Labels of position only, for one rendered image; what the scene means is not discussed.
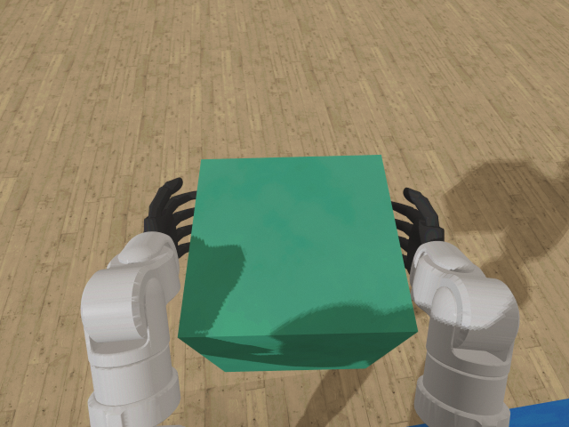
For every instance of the robot right forearm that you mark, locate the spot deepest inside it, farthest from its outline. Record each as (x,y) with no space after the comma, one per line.
(473,323)

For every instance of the robot left forearm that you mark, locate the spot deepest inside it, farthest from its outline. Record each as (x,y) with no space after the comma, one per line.
(123,310)

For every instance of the left robot hand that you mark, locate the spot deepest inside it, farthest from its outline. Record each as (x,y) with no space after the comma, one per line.
(162,219)

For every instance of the carton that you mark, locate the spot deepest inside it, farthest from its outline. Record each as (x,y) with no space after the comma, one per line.
(294,263)

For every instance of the right robot hand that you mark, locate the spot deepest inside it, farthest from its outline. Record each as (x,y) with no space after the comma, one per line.
(425,227)

